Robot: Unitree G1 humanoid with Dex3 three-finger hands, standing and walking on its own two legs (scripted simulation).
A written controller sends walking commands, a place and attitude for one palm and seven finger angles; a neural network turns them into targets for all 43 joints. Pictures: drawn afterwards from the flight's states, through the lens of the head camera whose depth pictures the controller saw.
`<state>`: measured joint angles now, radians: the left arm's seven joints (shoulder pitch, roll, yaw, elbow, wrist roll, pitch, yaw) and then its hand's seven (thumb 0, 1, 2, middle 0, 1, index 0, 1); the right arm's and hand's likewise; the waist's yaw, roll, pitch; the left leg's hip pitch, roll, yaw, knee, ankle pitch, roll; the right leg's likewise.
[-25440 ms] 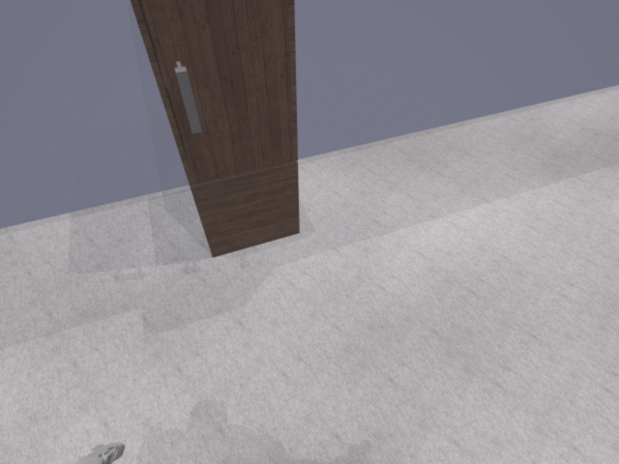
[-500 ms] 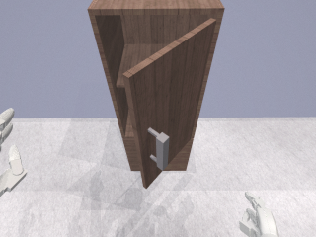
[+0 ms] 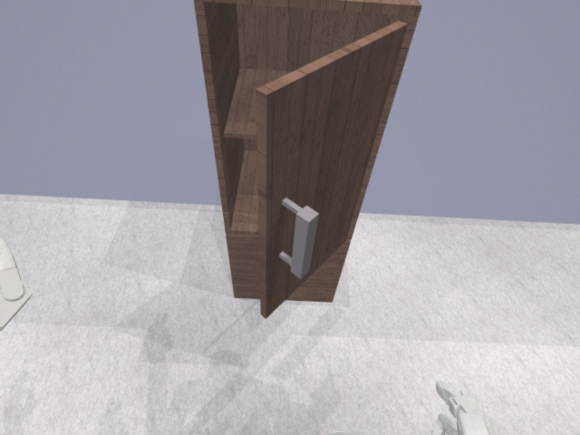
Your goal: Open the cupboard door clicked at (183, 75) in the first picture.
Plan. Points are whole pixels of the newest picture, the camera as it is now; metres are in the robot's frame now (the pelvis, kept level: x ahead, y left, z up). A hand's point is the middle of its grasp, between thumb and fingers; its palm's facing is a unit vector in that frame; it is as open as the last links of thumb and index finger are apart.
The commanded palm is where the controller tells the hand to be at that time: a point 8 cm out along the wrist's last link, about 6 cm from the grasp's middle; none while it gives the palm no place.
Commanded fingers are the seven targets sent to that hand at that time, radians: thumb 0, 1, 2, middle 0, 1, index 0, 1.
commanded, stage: step back with the hand held close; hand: left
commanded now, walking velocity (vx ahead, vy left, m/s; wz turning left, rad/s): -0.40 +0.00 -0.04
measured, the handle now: (294, 238) +0.45 +0.01 -0.03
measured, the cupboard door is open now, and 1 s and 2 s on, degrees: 49 49 49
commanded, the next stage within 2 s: stop stepping back and stand still in 0.38 s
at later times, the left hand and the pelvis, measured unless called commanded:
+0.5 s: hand out of the picture +0.12 +0.27 +0.17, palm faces +0.36 -0.78 -0.51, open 7.4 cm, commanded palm +0.05 +0.30 +0.19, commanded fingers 0.00 0.90 0.90 -0.20 -0.30 -0.20 -0.30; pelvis -0.10 +0.00 +0.01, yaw -1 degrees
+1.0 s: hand out of the picture +0.04 +0.25 +0.17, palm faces +0.41 -0.82 -0.40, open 7.4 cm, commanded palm -0.02 +0.28 +0.19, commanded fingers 0.00 0.90 0.90 -0.20 -0.30 -0.20 -0.30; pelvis -0.18 -0.01 +0.01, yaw -4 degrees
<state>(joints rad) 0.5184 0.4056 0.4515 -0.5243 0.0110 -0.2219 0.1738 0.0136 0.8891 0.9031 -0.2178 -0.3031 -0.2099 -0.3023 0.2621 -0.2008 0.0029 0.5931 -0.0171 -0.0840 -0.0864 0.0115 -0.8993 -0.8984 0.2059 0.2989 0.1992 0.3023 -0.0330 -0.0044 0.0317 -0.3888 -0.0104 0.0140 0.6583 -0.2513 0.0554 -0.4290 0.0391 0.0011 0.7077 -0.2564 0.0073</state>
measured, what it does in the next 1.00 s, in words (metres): walks backwards: right foot, then left foot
